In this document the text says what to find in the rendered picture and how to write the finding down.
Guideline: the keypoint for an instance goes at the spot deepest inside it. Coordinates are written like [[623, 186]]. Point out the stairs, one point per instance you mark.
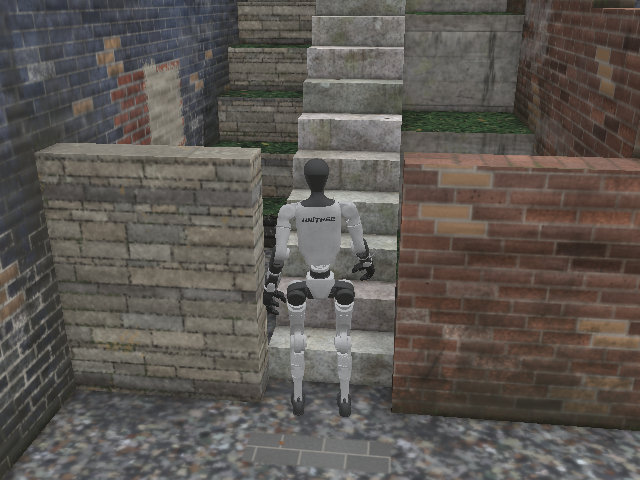
[[352, 106]]

